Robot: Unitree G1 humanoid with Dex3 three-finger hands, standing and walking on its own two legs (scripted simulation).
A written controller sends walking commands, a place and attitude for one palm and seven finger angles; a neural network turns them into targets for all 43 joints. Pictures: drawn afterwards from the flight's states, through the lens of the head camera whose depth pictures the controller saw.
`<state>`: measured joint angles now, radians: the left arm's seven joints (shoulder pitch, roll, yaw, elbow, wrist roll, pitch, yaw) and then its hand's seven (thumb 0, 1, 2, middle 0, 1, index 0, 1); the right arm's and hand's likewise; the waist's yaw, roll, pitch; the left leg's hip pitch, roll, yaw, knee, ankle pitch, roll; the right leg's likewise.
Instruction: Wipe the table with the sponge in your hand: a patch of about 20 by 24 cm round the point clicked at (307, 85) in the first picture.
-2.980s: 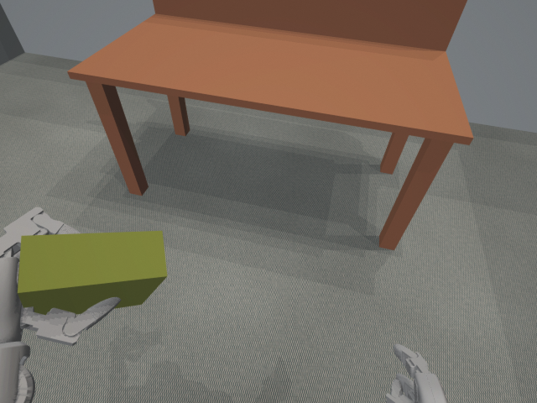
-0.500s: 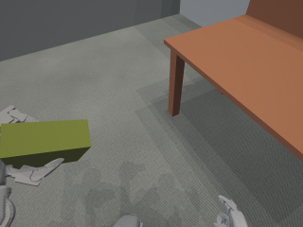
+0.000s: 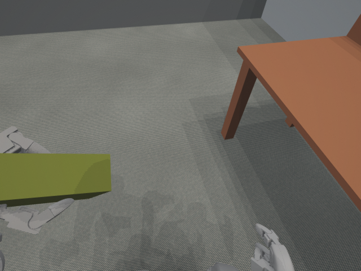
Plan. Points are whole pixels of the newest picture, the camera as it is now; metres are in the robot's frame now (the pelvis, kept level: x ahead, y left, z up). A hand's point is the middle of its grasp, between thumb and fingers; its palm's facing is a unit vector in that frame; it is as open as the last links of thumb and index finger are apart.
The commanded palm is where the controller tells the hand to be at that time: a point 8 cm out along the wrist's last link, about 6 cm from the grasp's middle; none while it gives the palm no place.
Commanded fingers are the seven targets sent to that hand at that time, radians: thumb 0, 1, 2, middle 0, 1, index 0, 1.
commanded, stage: walk to a spot facing it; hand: left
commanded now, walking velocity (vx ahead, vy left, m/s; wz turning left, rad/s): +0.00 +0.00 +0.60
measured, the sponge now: (70, 180) +0.22 +0.19 +0.16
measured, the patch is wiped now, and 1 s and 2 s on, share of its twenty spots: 0.00 0.00 0.00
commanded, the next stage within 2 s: turn to face it in 1.88 s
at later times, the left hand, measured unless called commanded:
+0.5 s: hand out of the picture +0.06 +0.23 +0.19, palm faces +0.66 -0.64 -0.39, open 9.5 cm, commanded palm -0.01 +0.26 +0.18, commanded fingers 0.00 0.10 1.30 -1.20 -1.60 -1.20 -1.60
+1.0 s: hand out of the picture +0.04 +0.23 +0.17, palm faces +0.75 -0.47 -0.47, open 9.5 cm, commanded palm -0.04 +0.24 +0.18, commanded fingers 0.00 0.10 1.30 -1.20 -1.60 -1.20 -1.60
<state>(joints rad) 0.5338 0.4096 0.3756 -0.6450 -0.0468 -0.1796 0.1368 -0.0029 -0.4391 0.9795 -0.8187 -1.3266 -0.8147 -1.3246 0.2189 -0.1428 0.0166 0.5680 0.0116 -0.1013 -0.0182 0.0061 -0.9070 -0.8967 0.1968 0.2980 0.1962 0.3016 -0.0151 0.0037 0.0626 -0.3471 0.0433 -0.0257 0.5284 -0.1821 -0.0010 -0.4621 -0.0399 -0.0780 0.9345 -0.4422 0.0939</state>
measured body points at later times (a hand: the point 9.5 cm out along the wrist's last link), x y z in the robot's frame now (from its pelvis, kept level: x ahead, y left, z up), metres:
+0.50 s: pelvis -0.07 -0.06 +0.00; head -0.05 -0.05 +0.45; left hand +0.02 +0.26 +0.21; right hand +0.17 -0.26 -0.07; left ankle -0.13 +0.07 -0.71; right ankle -0.02 -0.14 -0.74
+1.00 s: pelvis -0.03 -0.08 -0.01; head +0.01 -0.10 +0.44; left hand -0.01 +0.25 +0.20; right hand +0.23 -0.18 -0.13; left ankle -0.12 +0.03 -0.63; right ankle +0.05 -0.13 -0.74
